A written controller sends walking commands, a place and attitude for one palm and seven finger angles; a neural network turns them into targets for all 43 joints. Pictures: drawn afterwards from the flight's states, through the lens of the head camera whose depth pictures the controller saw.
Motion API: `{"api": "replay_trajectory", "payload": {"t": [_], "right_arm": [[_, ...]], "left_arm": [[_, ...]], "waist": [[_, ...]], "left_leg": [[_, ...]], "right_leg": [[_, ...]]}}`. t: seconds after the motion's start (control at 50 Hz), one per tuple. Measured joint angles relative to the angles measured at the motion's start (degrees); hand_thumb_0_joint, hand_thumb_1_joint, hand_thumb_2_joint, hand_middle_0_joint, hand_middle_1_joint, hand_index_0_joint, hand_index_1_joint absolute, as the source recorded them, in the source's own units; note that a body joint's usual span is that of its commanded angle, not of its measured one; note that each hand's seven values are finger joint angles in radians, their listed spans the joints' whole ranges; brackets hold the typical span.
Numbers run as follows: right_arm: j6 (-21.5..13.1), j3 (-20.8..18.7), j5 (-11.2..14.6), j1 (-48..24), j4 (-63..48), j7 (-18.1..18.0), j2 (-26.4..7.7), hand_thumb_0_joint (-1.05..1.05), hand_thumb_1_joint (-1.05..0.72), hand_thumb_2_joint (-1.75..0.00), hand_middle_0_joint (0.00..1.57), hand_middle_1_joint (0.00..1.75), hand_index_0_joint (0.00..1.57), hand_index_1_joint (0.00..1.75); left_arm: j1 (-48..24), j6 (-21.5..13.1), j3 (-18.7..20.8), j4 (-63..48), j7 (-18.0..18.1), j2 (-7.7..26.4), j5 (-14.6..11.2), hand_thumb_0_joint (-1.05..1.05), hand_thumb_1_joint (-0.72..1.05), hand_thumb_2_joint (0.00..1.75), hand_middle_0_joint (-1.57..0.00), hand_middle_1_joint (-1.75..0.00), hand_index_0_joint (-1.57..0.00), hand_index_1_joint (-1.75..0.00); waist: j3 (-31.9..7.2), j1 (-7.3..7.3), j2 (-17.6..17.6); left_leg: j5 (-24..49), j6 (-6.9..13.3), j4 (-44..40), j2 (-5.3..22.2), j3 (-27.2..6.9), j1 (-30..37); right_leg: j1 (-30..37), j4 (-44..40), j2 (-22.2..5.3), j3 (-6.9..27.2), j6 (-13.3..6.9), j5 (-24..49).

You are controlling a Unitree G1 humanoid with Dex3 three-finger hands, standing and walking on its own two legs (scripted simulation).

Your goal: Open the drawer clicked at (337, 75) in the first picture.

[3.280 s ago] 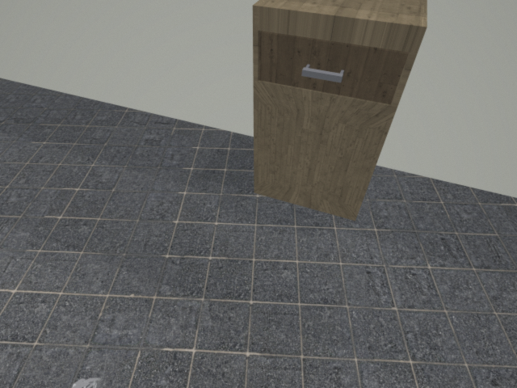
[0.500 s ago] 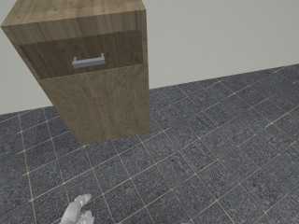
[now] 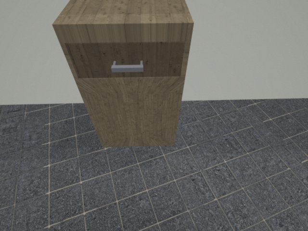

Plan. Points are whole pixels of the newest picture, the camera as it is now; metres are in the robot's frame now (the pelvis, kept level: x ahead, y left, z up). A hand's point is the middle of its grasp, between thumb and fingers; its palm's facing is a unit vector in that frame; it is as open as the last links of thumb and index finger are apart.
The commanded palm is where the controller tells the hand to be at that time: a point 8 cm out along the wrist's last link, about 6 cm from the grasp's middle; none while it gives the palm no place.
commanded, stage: take the last steps up to it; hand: left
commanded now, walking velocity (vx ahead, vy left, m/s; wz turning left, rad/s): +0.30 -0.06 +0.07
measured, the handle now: (127, 65) +0.77 +0.16 -0.02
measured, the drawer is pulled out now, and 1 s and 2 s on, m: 0.00 0.00 0.00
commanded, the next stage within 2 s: come to a stop and stand still in 0.88 s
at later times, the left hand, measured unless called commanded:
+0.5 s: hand out of the picture +0.01 +0.12 -0.16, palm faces +0.17 -0.97 -0.19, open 7.3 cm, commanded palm none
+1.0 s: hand (106, 229) +0.16 +0.16 -0.18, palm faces +0.10 -0.98 -0.15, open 7.4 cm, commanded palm none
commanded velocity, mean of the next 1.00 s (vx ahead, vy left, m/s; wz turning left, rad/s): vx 0.22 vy -0.05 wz -0.01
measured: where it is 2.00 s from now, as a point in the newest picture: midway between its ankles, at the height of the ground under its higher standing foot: outside the picture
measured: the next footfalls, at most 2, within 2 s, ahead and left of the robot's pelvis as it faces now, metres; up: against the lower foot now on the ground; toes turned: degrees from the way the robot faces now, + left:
left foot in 0.82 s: +0.26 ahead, +0.10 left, +0.00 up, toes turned +12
right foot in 1.18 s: +0.34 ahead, -0.15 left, +0.00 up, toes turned -4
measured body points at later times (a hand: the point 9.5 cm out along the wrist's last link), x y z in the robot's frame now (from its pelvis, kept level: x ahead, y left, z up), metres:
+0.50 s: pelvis +0.05 -0.04 +0.01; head +0.05 -0.06 +0.46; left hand +0.00 +0.17 -0.14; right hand +0.08 -0.27 -0.16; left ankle +0.05 +0.10 -0.66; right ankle +0.03 -0.12 -0.73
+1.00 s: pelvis +0.19 +0.00 +0.00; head +0.21 +0.01 +0.45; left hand +0.16 +0.21 -0.16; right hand +0.29 -0.23 -0.14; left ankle +0.22 +0.09 -0.73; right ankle +0.17 -0.12 -0.67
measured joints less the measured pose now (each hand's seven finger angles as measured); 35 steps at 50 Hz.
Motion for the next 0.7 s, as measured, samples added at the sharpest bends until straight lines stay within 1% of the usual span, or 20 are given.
{"api": "replay_trajectory", "payload": {"t": [0.06, 0.1, 0.12, 0.18, 0.22, 0.24, 0.28, 0.32, 0.34, 0.36, 0.38, 0.4, 0.44, 0.46, 0.5, 0.54, 0.6, 0.64, 0.7], "right_arm": [[0.2, 0.0, -0.2, -1.6, -0.5, 0.1, -0.9, 0.02, -0.92, -0.90, 0.20, 0.30, 0.20, 0.30], [-0.1, 0.3, -0.5, -2.1, -0.7, 0.3, -1.1, 0.01, -0.92, -0.90, 0.20, 0.30, 0.20, 0.30], [-0.4, 0.4, -0.7, -2.2, -0.8, 0.4, -1.0, 0.01, -0.91, -0.90, 0.20, 0.30, 0.20, 0.30], [-1.5, 0.6, -0.9, -1.6, -1.3, 0.3, -0.3, 0.01, -0.91, -0.90, 0.20, 0.30, 0.20, 0.30], [-2.1, 0.6, -1.0, -0.7, -1.5, 0.3, 0.1, 0.01, -0.91, -0.90, 0.20, 0.30, 0.20, 0.30], [-2.3, 0.6, -1.0, -0.2, -1.3, 0.3, 0.3, 0.01, -0.91, -0.90, 0.20, 0.30, 0.20, 0.30], [-2.3, 0.5, -1.1, 0.9, -0.7, 0.2, 0.3, 0.01, -0.91, -0.90, 0.20, 0.30, 0.20, 0.30], [-2.1, 0.4, -0.9, 2.0, 0.1, 0.2, 0.3, 0.01, -0.91, -0.90, 0.20, 0.30, 0.20, 0.30], [-1.9, 0.2, -0.7, 2.6, 0.5, 0.2, 0.3, 0.01, -0.90, -0.90, 0.20, 0.30, 0.20, 0.30], [-1.6, 0.1, -0.6, 3.2, 1.1, 0.2, 0.3, 0.01, -0.90, -0.90, 0.20, 0.30, 0.20, 0.30], [-1.1, 0.0, -0.7, 3.6, 1.7, 0.4, 0.3, 0.01, -0.91, -0.90, 0.20, 0.30, 0.20, 0.30], [-0.6, -0.2, -0.8, 3.8, 2.3, 0.6, 0.3, 0.01, -0.91, -0.90, 0.20, 0.30, 0.20, 0.30], [-0.1, -0.6, -1.0, 3.2, 2.9, 1.2, 0.2, 0.01, -0.91, -0.90, 0.20, 0.30, 0.20, 0.30], [-0.1, -0.8, -1.1, 2.7, 2.8, 1.4, 0.1, 0.01, -0.91, -0.90, 0.20, 0.30, 0.20, 0.30], [-0.5, -1.1, -1.2, 1.6, 2.3, 1.6, -0.1, 0.01, -0.91, -0.90, 0.20, 0.30, 0.20, 0.30], [-0.8, -1.3, -1.1, 0.4, 1.6, 1.7, -0.1, 0.01, -0.91, -0.90, 0.20, 0.30, 0.20, 0.30], [-1.0, -1.5, -0.9, -1.7, 0.9, 1.7, 0.1, 0.01, -0.91, -0.90, 0.20, 0.30, 0.20, 0.30], [-1.1, -1.4, -0.8, -3.2, 0.7, 1.7, 0.2, 0.01, -0.91, -0.90, 0.20, 0.30, 0.20, 0.30], [-1.2, -1.0, -0.6, -5.5, 0.4, 1.9, 0.7, 0.01, -0.92, -0.90, 0.20, 0.30, 0.20, 0.29]], "left_arm": [[0.5, 0.4, -0.2, 0.4, -0.1, -0.1, 0.1, 0.00, 0.92, 0.90, -0.20, -0.29, -0.19, -0.30], [1.0, 0.6, -0.5, 0.9, -0.4, -0.2, 0.2, 0.00, 0.92, 0.90, -0.20, -0.29, -0.19, -0.30], [1.2, 0.7, -0.7, 1.2, -0.7, -0.2, 0.2, 0.00, 0.91, 0.90, -0.20, -0.29, -0.19, -0.30], [1.5, 0.6, -1.1, 1.6, -1.5, -0.4, 0.7, 0.00, 0.91, 0.90, -0.20, -0.29, -0.19, -0.30], [1.1, 0.3, -1.2, 1.4, -2.1, -0.8, 0.8, 0.00, 0.91, 0.90, -0.20, -0.29, -0.19, -0.30], [0.9, 0.0, -1.3, 1.2, -2.3, -1.1, 0.8, 0.00, 0.91, 0.90, -0.20, -0.29, -0.19, -0.30], [0.5, -0.9, -1.3, 0.5, -2.8, -1.8, 0.7, 0.00, 0.91, 0.90, -0.20, -0.29, -0.19, -0.30], [0.4, -2.0, -1.3, -0.2, -3.0, -2.3, 0.6, 0.00, 0.91, 0.90, -0.20, -0.29, -0.19, -0.30], [0.4, -2.6, -1.2, -0.4, -2.8, -2.5, 0.7, 0.00, 0.92, 0.90, -0.20, -0.29, -0.19, -0.30], [0.4, -3.1, -1.1, -0.4, -2.7, -2.8, 0.8, 0.00, 0.92, 0.90, -0.20, -0.29, -0.19, -0.30], [0.7, -3.5, -1.0, -0.4, -2.4, -3.1, 0.8, 0.00, 0.92, 0.90, -0.20, -0.29, -0.20, -0.30], [1.3, -3.9, -0.9, -0.5, -2.2, -3.3, 0.7, 0.00, 0.92, 0.90, -0.20, -0.29, -0.20, -0.30], [3.1, -4.5, -0.9, -0.1, -1.6, -3.8, 0.6, 0.00, 0.92, 0.90, -0.20, -0.29, -0.20, -0.30], [4.0, -4.6, -1.0, 0.4, -1.4, -4.1, 0.6, 0.00, 0.92, 0.90, -0.20, -0.29, -0.19, -0.30], [6.0, -4.8, -1.4, 1.5, -1.3, -4.9, 0.5, 0.00, 0.92, 0.90, -0.20, -0.29, -0.19, -0.30], [7.9, -4.9, -1.8, 2.7, -1.2, -5.8, 0.5, 0.00, 0.92, 0.90, -0.20, -0.29, -0.19, -0.30], [10.2, -5.2, -2.2, 4.4, -1.1, -6.9, 0.5, 0.00, 0.92, 0.90, -0.20, -0.29, -0.19, -0.30], [11.4, -5.2, -2.4, 5.3, -1.0, -7.5, 0.6, 0.00, 0.91, 0.90, -0.20, -0.29, -0.19, -0.30], [12.5, -5.0, -2.4, 6.3, -0.8, -7.8, 0.6, 0.00, 0.91, 0.90, -0.20, -0.29, -0.20, -0.30]], "waist": [[0.3, 0.62, -0.7], [-0.2, 0.89, -1.4], [-0.7, 0.94, -1.7], [-1.8, 0.51, -2.2], [-2.1, -0.14, -2.1], [-2.2, -0.38, -1.8], [-2.3, -0.65, -1.1], [-2.4, -0.47, -0.6], [-2.3, -0.28, -0.3], [-2.3, -0.11, 0.3], [-2.5, 0.21, 0.6], [-2.7, 0.67, 0.6], [-2.8, 1.21, 0.4], [-2.6, 1.22, 0.4], [-2.1, 0.88, 0.5], [-1.6, 0.65, 0.5], [-0.7, 0.75, 0.5], [0.0, 1.24, 0.4], [1.0, 2.28, 0.0]], "left_leg": [[-0.5, 0.3, 1.2, -0.4, -0.3, -0.2], [-0.7, 0.6, 1.2, -0.6, -0.4, 0.1], [-0.7, 0.7, 0.9, -0.7, -0.3, 0.2], [0.0, 1.0, -1.0, -0.7, -0.5, 1.1], [1.0, 0.9, -3.0, -0.7, -1.2, 2.0], [1.4, 0.8, -3.9, -0.6, -1.7, 2.5], [1.8, 0.2, -5.0, -0.4, -2.5, 3.3], [0.8, -0.6, -3.8, -0.3, -3.1, 3.5], [-0.9, -0.5, -1.5, -0.1, -3.2, 2.9], [-4.2, -0.1, 2.3, 0.5, -3.2, 1.7], [-6.7, 0.3, 7.2, 0.9, -2.8, -0.2], [-7.6, 0.5, 12.6, 1.1, -2.2, -2.4], [-5.8, 0.6, 21.2, 1.9, -0.7, -6.9], [-3.9, 0.4, 24.0, 2.4, -0.1, -8.9], [-0.2, -0.1, 26.9, 3.5, 0.7, -12.3], [2.4, -0.6, 27.2, 4.5, 1.2, -14.8], [4.4, -1.0, 24.6, 5.4, 1.8, -17.2], [4.7, -0.9, 21.2, 5.6, 2.5, -17.5], [4.8, -0.3, 14.9, 5.3, 3.7, -16.3]], "right_leg": [[-0.1, 1.3, -0.5, -0.3, 0.3, -0.6], [0.1, 1.6, -0.7, -0.3, 0.5, -1.1], [-0.1, 2.2, -0.6, 0.1, 0.4, -2.5], [-2.4, 8.3, 1.0, 2.0, -0.2, -7.6], [-4.1, 12.1, 2.0, 2.6, -0.6, -9.2], [-4.5, 12.3, 2.4, 2.7, -0.7, -9.4], [-4.0, 9.0, 2.9, 2.5, -0.7, -8.1], [-1.7, 1.7, 3.1, 2.1, -0.5, -3.7], [-0.8, -0.2, 3.3, 1.7, -1.4, 0.4], [-0.4, 0.2, 3.6, 0.9, -2.6, 1.7], [0.2, 0.3, 3.9, 0.1, -3.5, 1.2], [1.1, -0.4, 4.0, -0.3, -4.2, 0.5], [3.4, -3.4, 4.3, -0.5, -4.8, 0.4], [4.6, -5.2, 4.4, -0.5, -4.8, 1.0], [6.7, -8.6, 4.7, -0.6, -4.7, 2.1], [8.6, -11.1, 5.1, -0.6, -4.8, 2.7], [10.7, -13.5, 5.6, -0.7, -4.7, 2.6], [11.9, -14.2, 5.8, -0.6, -4.5, 2.1], [13.5, -14.3, 5.9, -0.6, -4.0, 0.5]]}}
